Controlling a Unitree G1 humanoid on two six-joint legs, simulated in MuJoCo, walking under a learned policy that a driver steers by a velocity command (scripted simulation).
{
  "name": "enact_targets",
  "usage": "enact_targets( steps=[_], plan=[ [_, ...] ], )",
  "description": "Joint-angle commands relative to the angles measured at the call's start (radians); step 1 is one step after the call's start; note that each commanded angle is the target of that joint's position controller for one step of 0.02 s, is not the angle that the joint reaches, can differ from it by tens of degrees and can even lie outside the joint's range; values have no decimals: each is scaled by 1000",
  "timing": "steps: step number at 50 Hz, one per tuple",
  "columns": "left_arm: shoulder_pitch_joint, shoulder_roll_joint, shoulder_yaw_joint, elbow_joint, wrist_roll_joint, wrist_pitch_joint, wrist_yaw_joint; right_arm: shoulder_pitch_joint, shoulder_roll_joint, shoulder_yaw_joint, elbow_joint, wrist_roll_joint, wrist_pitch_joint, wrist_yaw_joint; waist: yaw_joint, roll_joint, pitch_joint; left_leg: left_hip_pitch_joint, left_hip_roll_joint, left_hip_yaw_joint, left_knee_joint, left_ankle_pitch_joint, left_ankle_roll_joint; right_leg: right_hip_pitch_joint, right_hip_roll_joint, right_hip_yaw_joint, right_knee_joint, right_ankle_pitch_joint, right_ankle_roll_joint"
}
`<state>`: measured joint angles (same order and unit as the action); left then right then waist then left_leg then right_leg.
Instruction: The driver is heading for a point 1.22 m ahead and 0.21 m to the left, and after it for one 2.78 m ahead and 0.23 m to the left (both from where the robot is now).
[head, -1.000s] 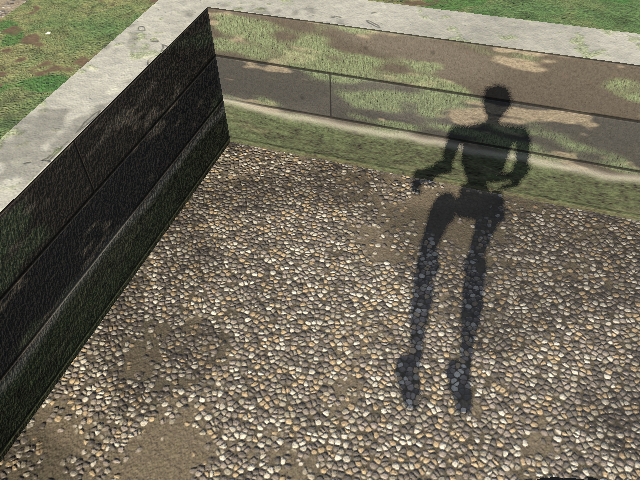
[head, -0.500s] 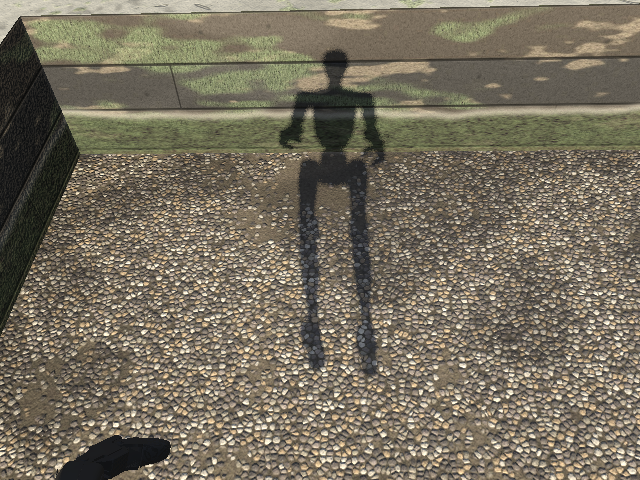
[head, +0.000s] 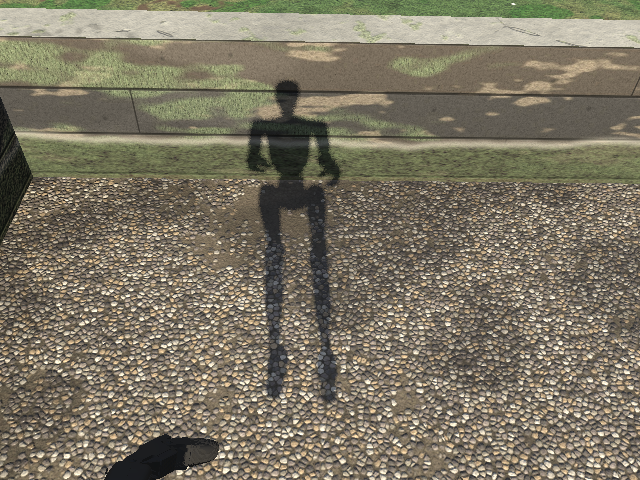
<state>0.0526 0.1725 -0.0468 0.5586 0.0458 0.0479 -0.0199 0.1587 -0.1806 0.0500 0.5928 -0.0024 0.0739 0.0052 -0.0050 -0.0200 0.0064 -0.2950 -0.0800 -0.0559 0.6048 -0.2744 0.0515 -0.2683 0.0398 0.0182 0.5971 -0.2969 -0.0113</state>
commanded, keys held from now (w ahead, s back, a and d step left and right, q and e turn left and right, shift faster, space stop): w+q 0.72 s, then w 0.16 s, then no key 0.12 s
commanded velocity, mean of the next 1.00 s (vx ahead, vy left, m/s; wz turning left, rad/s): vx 0.49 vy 0.00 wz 0.46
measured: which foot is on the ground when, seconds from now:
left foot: down 0.00-1.00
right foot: down 0.00-1.00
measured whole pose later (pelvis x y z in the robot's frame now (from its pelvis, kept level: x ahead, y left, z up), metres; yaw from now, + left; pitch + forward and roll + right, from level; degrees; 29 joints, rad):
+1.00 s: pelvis +0.00 -0.02 -0.02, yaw +16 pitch -1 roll -1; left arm 0.16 0.19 0.01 0.58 0.02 0.07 -0.02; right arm 0.20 -0.20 0.02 0.61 0.02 0.05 -0.02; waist -0.02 -0.01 -0.03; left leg -0.40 -0.19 -0.26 0.76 -0.30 0.03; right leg -0.28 -0.06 -0.23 0.73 -0.45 -0.03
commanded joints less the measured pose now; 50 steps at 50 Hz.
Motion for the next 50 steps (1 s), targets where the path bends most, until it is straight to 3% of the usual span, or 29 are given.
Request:
enact_targets(
  steps=[1,10,13,16,17,18,19,24,29,32,33,35,40,42,43,44,46,50],
  plan=[
    [-71,48,14,-82,3,-29,11,-147,-110,-38,-116,1,-12,0,23,53,-53,-44,99,-230,-201,-134,25,63,-24,-18,-35,-12,34],
    [-40,74,28,-91,-5,-41,33,-130,-101,-53,-124,0,0,-1,-4,-34,-77,-101,10,-166,-23,115,19,157,-94,-26,-20,136,4],
    [-33,71,33,-100,-6,-33,35,-130,-96,-52,-121,1,-3,-5,-5,-22,-97,-119,2,-159,17,192,20,181,-108,-46,7,211,2],
    [-26,78,44,-104,-8,-25,34,-139,-104,-55,-115,7,-4,-13,-13,30,-119,-121,0,-184,25,278,36,193,-100,-78,40,216,8],
    [-29,83,47,-107,-10,-28,36,-143,-119,-62,-117,21,-3,-13,-17,38,-118,-132,2,-207,24,287,39,198,-91,-91,50,203,10],
    [-29,82,50,-109,-10,-29,36,-143,-123,-63,-117,22,-1,-14,-18,43,-117,-145,5,-224,20,305,44,203,-86,-97,61,205,10],
    [-11,92,50,-104,-3,-34,30,-152,-128,-64,-123,24,2,-13,-18,35,-126,-170,14,-242,28,301,55,221,-90,-101,73,190,6],
    [-6,91,57,-105,-3,-35,26,-139,-128,-67,-120,27,2,-19,-23,17,-141,-237,-2,-237,64,328,48,269,-132,-110,90,273,-11],
    [-23,95,68,-117,-3,-8,21,-114,-131,-69,-112,29,-6,-26,-33,16,-137,-268,-17,-231,74,342,56,260,-151,-143,102,197,-17],
    [-40,89,71,-125,-8,3,13,-96,-146,-72,-107,28,-7,-26,-42,41,-125,-290,-14,-292,32,372,66,247,-114,-164,129,83,-5],
    [-25,84,71,-124,-16,4,9,-69,-176,-80,-92,24,-9,-29,-25,65,-115,-320,-13,-328,11,336,68,253,-93,-161,135,18,-12],
    [-16,86,73,-119,-15,5,5,-75,-172,-80,-100,24,-12,-31,-19,65,-101,-375,-20,-357,-20,315,59,288,-82,-154,129,-23,-15],
    [-7,78,74,-102,-7,-1,7,-68,-129,-71,-95,26,-20,-42,-11,-21,-130,-399,-52,-217,44,167,19,340,-210,-125,55,94,-48],
    [-34,79,72,-101,-12,-4,6,-48,-120,-68,-86,22,-23,-39,-29,-32,-117,-368,-46,-194,46,127,22,285,-225,-132,33,23,-51],
    [-21,83,78,-99,-18,-2,2,-71,-123,-69,-88,34,-31,-35,-6,-39,-117,-392,-33,-205,29,53,24,295,-217,-127,4,-153,-48],
    [-30,91,77,-96,-20,-1,2,-82,-124,-67,-93,34,-35,-28,-12,-42,-77,-418,-34,-201,16,27,21,275,-219,-120,-19,-221,-50],
    [-17,97,77,-88,-23,0,3,-49,-135,-70,-78,25,-38,-25,-17,5,-46,-407,-27,-224,-16,-9,24,242,-203,-134,-10,-258,-51],
    [49,98,75,-63,-35,0,-5,-17,-177,-77,-73,16,-39,-23,-4,131,-11,-434,14,-418,-187,-147,47,256,-71,-158,73,-303,-41]
  ],
)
